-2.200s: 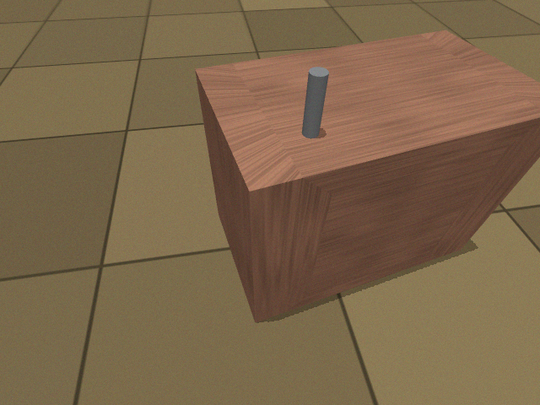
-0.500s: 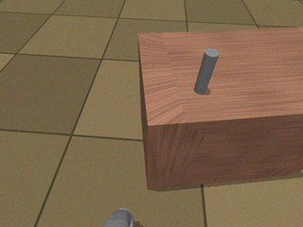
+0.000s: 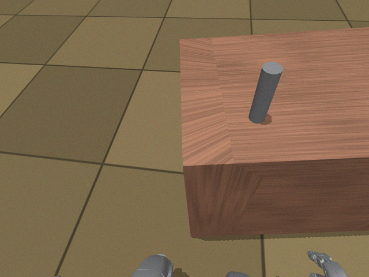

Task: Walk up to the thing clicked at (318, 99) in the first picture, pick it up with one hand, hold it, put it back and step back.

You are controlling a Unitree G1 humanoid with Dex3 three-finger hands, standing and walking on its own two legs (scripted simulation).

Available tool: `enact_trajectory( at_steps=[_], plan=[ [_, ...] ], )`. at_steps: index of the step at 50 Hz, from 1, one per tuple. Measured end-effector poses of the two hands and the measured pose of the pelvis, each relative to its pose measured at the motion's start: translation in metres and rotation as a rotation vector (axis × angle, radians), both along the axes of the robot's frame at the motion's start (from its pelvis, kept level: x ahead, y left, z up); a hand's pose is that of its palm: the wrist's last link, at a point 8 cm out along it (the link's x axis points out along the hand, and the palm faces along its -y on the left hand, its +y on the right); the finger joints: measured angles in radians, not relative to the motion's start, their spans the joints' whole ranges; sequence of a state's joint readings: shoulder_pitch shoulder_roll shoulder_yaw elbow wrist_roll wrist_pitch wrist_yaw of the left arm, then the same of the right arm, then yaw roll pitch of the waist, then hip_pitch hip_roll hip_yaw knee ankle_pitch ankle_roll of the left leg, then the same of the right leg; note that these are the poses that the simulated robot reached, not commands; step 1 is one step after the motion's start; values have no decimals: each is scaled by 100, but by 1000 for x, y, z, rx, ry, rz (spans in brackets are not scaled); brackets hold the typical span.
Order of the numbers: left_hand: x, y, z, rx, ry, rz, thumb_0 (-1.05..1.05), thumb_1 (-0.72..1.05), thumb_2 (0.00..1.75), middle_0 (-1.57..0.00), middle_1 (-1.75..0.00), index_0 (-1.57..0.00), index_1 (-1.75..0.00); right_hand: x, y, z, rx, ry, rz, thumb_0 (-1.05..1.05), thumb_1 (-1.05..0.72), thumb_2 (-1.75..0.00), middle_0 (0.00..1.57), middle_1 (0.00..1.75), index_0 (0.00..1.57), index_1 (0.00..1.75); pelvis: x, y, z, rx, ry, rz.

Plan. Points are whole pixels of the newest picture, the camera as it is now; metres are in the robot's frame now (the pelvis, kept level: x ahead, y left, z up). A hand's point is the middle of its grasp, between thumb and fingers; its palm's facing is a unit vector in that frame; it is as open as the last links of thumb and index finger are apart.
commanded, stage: walk up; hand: right
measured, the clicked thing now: (263, 95) +0.51 -0.18 +0.08
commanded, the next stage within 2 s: stand in 1.34 s
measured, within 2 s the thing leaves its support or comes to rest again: neither
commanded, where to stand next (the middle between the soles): +0.06 +0.02 m, yaw +0 degrees
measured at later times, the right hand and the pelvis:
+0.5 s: hand out of the picture +0.10 -0.22 -0.14, palm faces -0.07 +0.95 -0.32, open 7.4 cm; pelvis -0.01 +0.02 +0.01, yaw +2 degrees
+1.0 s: hand out of the picture +0.09 -0.22 -0.13, palm faces -0.04 +0.94 -0.33, open 7.4 cm; pelvis -0.01 +0.03 +0.02, yaw +1 degrees
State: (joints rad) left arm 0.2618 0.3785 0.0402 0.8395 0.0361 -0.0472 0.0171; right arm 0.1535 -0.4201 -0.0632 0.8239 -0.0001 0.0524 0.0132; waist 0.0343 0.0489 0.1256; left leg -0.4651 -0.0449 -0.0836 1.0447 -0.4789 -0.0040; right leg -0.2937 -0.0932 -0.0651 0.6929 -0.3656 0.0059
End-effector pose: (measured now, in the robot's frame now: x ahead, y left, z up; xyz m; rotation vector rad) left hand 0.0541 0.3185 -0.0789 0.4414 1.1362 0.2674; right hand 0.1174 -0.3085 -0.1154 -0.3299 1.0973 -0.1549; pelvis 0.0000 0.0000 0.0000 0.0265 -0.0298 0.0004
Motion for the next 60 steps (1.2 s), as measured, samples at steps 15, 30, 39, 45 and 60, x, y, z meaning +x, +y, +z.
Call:
enact_trajectory(
  at_steps=[15,30,39,45,60],
  plan=[
    [-13,26,-29,-58,29,68,1,90,90,-20,-30,-20,-30,-22,28,1,-27,56,34,0,-90,-89,21,30,20,30,-7,19,-7,-17,-10,41],
    [2,4,-23,-151,16,52,1,90,90,-21,-30,-21,-30,-21,45,15,15,65,20,0,-90,-89,21,30,20,30,-7,24,14,-32,-21,38],
    [13,12,-15,-140,17,49,1,90,90,-21,-30,-20,-30,-23,41,24,0,72,-13,0,-90,-89,20,30,20,30,-7,26,22,-33,-22,30],
    [12,14,-13,-137,31,50,1,90,90,-20,-30,-20,-30,-28,40,25,-4,85,-27,0,-90,-89,20,30,20,30,-7,28,24,-31,-20,27],
    [-2,8,-16,-144,100,66,1,90,90,-20,-30,-20,-30,-40,43,18,16,140,-46,0,-90,-89,20,30,20,30,-2,27,26,-30,-7,25]
  ],
)
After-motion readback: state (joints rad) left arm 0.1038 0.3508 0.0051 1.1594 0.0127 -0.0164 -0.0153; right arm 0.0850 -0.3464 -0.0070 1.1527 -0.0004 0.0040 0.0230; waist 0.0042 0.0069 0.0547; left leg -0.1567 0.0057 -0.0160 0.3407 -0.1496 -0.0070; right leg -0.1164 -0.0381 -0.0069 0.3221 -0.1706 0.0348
